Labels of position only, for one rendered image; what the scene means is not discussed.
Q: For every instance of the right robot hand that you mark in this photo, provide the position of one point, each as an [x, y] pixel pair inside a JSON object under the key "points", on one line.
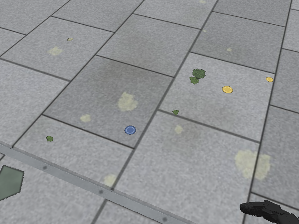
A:
{"points": [[269, 211]]}

